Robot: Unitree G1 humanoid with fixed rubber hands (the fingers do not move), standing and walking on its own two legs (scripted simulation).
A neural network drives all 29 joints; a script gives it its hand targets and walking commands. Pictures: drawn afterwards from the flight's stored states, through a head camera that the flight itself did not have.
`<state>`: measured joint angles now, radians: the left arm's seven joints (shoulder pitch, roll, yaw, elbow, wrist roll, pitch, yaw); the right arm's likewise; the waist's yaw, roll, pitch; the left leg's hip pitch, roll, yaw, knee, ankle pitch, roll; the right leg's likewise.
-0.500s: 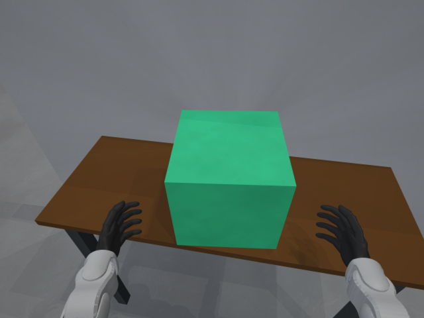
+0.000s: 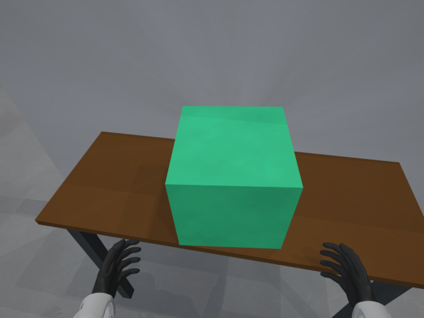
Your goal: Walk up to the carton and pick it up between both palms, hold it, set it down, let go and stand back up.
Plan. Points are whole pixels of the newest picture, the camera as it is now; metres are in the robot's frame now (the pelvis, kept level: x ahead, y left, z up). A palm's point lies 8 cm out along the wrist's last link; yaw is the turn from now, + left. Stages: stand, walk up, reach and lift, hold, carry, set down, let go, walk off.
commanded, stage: set down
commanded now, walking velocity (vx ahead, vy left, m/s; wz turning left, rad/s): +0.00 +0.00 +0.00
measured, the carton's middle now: (230, 176) +0.44 +0.00 +0.02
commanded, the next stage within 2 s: let go in 0.76 s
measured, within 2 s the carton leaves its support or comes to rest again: neither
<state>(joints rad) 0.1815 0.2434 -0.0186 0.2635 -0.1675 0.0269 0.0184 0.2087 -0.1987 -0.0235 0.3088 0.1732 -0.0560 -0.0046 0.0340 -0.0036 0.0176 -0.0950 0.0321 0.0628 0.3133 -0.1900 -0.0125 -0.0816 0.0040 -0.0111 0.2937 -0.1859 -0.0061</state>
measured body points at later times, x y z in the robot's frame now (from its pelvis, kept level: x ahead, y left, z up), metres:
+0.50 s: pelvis +0.00 +0.00 +0.00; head +0.00 +0.00 +0.45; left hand +0.17 +0.23 -0.07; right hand +0.18 -0.22 -0.07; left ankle -0.01 +0.12 -0.75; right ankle -0.02 -0.12 -0.75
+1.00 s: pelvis -0.01 +0.00 +0.00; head +0.01 +0.00 +0.45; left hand +0.16 +0.23 -0.09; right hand +0.16 -0.23 -0.10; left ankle -0.01 +0.12 -0.75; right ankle -0.02 -0.12 -0.75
